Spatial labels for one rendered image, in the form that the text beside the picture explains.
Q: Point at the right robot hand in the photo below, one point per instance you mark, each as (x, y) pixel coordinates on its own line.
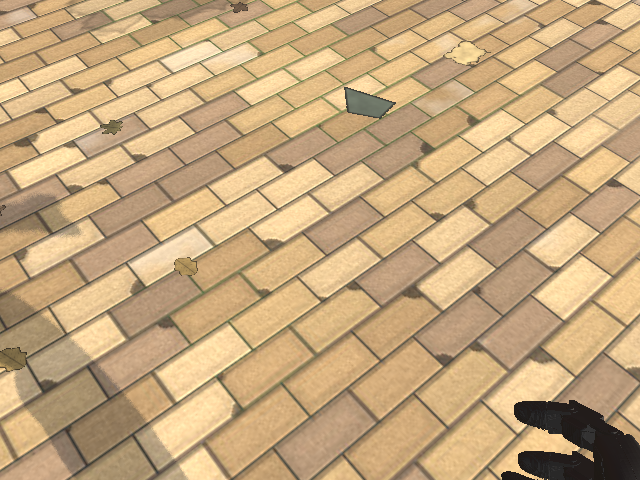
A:
(616, 456)

